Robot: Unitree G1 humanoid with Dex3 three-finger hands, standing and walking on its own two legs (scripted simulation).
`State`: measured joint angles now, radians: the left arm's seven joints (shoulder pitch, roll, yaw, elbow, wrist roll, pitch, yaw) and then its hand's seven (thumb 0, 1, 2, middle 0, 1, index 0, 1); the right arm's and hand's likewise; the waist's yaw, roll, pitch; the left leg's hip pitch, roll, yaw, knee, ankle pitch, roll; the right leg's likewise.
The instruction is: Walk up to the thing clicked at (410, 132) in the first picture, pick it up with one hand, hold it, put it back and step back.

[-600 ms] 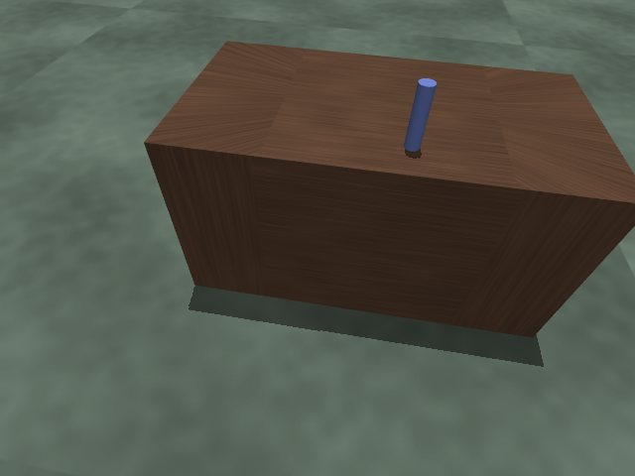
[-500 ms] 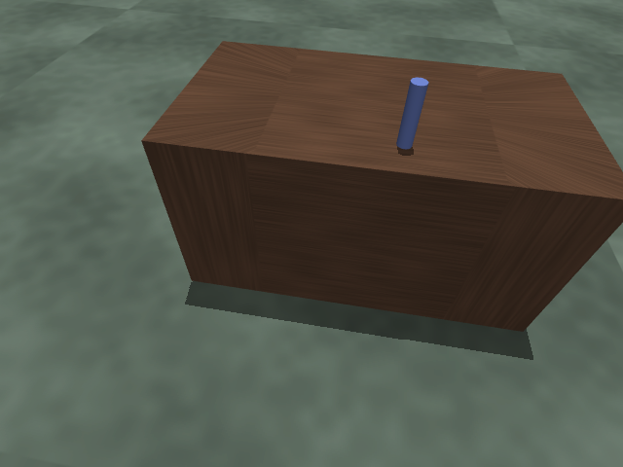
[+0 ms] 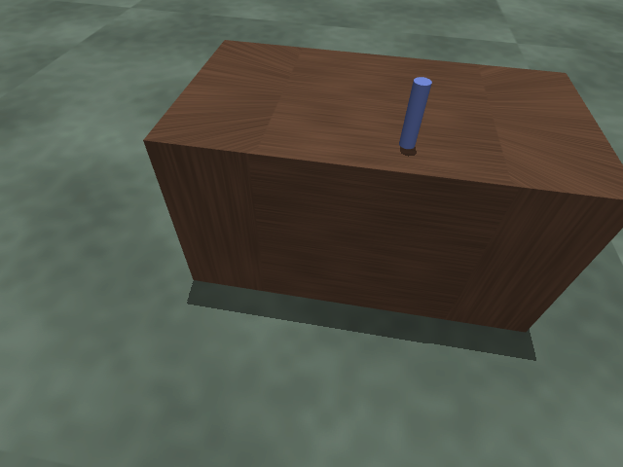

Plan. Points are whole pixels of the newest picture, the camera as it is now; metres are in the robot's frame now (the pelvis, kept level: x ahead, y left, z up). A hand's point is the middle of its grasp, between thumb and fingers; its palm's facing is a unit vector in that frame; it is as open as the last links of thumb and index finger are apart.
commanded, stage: stand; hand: right
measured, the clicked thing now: (414, 115) +0.93 -0.27 -0.04
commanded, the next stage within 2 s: walk up in 0.52 s
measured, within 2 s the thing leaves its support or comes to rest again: neither
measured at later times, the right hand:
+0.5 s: hand out of the picture +0.08 -0.25 -0.16, palm faces -0.04 +0.94 -0.34, open 7.4 cm
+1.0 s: hand out of the picture +0.15 -0.32 -0.16, palm faces +0.03 +0.95 -0.32, open 7.4 cm
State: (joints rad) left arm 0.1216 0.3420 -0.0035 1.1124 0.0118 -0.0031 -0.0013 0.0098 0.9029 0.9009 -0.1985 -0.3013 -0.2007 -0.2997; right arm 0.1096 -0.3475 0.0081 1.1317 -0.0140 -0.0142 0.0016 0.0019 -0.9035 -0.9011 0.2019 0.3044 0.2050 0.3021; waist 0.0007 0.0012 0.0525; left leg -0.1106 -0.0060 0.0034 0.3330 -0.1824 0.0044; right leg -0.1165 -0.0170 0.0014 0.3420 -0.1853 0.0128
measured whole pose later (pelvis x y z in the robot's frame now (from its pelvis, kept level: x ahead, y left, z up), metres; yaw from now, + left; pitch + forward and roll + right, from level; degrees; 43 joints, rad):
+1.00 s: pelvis +0.11 -0.04 -0.01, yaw -5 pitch -3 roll -1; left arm 0.35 0.38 0.06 0.93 0.01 -0.08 -0.03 0.01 0.90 0.90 -0.20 -0.30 -0.20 -0.30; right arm 0.24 -0.43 -0.07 0.95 -0.04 0.00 0.07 0.01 -0.91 -0.90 0.20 0.30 0.20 0.30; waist 0.02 0.08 0.09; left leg -0.46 0.06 -0.03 0.94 -0.31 0.01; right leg -0.07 0.03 -0.02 0.40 -0.27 -0.03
